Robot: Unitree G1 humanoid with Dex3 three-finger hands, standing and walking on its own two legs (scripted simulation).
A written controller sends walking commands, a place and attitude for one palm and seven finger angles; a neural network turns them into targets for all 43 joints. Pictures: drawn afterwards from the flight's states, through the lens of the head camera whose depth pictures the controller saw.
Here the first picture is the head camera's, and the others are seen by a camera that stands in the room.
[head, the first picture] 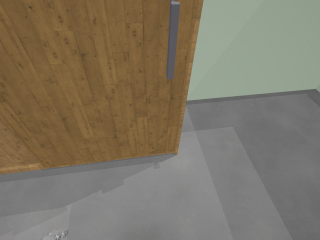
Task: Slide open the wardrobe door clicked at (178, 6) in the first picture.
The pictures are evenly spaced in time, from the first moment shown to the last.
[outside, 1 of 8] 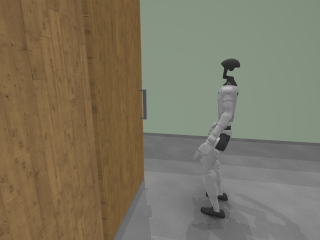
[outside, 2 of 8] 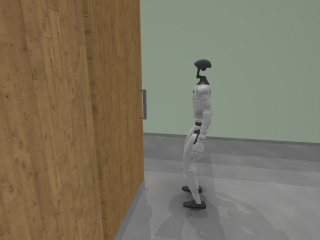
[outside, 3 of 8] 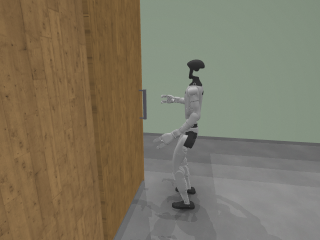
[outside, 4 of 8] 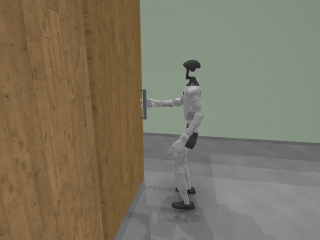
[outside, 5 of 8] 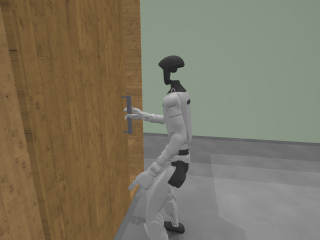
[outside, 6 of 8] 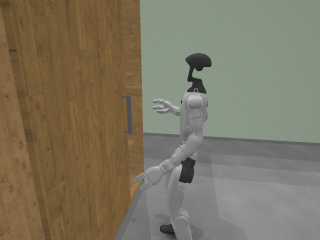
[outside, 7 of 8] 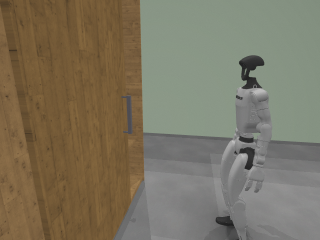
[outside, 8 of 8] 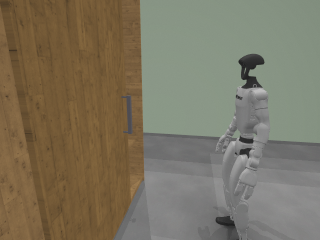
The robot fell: no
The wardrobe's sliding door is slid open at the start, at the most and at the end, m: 0.00 0.44 0.44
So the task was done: yes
